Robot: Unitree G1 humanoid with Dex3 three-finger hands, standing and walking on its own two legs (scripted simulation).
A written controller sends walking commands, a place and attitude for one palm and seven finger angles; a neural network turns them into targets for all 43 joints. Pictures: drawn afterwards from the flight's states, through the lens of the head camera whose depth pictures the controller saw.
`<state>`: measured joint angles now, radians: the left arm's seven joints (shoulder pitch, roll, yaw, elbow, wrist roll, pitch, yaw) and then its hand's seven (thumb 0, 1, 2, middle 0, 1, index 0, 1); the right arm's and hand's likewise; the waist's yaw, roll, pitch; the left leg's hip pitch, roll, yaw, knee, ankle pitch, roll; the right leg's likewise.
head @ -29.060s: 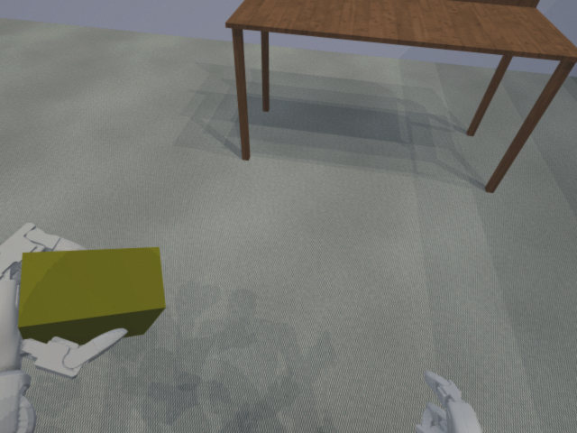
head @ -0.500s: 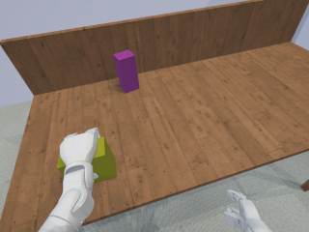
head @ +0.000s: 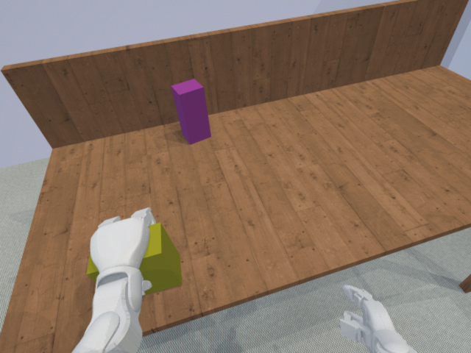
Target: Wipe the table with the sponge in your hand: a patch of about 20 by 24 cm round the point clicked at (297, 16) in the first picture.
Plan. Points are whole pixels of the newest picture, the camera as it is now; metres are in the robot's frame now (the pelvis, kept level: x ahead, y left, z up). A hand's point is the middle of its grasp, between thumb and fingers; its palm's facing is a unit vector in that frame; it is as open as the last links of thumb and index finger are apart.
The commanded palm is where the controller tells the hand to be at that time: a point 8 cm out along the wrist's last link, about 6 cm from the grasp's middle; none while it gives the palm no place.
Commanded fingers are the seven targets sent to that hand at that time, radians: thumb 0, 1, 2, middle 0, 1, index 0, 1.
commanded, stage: slide across to the third lane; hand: left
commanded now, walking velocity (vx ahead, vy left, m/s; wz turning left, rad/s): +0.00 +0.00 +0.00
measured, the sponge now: (143, 268) +0.25 +0.22 +0.00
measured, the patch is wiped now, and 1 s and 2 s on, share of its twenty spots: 0.40 0.60 0.95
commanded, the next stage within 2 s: wipe forward along the third lane in 0.64 s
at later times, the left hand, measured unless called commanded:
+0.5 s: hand (153, 258) +0.25 +0.19 +0.04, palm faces +0.00 -0.07 -1.00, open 10.6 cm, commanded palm +0.23 +0.15 +0.09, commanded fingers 0.00 0.10 1.30 -1.20 -1.60 -1.20 -1.60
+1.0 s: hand (179, 242) +0.29 +0.15 +0.04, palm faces +0.00 -0.08 -1.00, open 10.5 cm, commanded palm +0.27 +0.15 +0.09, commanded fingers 0.00 0.10 1.30 -1.20 -1.60 -1.20 -1.60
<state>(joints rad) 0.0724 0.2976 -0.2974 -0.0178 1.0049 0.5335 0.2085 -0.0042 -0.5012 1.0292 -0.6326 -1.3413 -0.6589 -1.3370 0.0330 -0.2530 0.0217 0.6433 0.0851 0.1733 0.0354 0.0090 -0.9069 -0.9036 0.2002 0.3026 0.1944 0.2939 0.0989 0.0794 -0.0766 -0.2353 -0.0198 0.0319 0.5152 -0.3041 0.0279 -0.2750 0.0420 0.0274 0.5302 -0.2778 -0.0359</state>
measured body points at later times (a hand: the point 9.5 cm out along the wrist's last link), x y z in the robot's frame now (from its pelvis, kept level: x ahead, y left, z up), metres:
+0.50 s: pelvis -0.02 -0.01 +0.00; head -0.04 -0.05 +0.45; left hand +0.25 +0.19 +0.10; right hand +0.23 -0.20 -0.09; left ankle -0.02 +0.10 -0.73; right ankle +0.00 -0.10 -0.74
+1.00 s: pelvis -0.03 -0.02 +0.00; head -0.05 -0.06 +0.45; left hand +0.28 +0.15 +0.10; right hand +0.22 -0.22 -0.09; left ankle -0.02 +0.10 -0.73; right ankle +0.00 -0.10 -0.74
